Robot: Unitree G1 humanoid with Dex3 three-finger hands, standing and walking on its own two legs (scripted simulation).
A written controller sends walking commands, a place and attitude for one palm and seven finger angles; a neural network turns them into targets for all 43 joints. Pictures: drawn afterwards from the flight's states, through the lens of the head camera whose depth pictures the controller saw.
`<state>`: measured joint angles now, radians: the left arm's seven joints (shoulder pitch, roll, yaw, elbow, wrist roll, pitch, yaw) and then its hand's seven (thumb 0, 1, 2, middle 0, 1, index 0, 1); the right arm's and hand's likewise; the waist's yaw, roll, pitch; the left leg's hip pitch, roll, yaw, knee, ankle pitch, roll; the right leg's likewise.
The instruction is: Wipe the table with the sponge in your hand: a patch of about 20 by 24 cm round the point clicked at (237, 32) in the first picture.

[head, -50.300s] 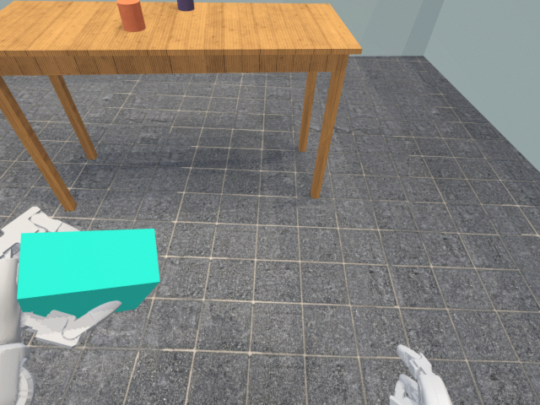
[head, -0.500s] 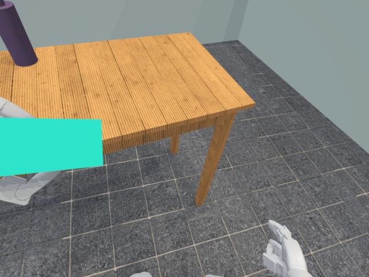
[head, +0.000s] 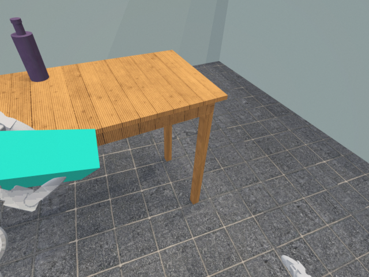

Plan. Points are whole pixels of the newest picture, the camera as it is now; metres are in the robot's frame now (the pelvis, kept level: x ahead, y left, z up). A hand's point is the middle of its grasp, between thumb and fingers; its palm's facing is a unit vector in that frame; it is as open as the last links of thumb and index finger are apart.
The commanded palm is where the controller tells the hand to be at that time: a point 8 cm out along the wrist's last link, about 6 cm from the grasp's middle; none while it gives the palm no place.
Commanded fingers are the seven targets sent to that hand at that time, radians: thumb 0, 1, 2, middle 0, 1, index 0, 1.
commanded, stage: stop stepping back and stand still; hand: left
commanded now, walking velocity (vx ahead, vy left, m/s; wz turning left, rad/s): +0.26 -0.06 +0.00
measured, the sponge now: (61, 159) +0.25 +0.21 +0.21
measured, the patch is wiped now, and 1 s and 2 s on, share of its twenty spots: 1.00 1.00 1.00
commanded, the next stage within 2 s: stand and wait in 0.62 s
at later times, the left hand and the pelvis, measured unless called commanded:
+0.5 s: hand out of the picture +0.15 +0.24 +0.24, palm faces +0.54 -0.76 -0.35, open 9.8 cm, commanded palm +0.09 +0.27 +0.24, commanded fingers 0.00 0.10 1.30 -1.20 -1.60 -1.20 -1.60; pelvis -0.06 -0.01 -0.01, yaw +2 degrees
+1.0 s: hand (2, 195) +0.16 +0.24 +0.23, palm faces +0.48 -0.81 -0.34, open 9.8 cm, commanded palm +0.11 +0.28 +0.24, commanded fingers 0.00 0.10 1.30 -1.20 -1.60 -1.20 -1.60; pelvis -0.05 +0.00 +0.00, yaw +1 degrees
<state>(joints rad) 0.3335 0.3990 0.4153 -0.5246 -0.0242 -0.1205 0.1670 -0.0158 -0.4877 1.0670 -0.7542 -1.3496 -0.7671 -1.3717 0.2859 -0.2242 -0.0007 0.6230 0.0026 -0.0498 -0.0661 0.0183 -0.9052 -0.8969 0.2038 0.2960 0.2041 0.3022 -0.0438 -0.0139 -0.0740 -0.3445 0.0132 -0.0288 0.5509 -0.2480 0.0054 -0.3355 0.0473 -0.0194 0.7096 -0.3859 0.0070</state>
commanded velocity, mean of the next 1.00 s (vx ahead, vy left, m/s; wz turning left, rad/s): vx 0.06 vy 0.02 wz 0.00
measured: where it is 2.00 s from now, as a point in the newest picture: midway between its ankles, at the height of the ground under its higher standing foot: outside the picture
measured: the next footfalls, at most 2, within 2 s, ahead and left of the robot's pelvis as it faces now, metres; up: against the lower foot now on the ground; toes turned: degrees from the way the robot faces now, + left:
left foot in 0.32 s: +0.03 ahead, +0.12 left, +0.00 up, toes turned +4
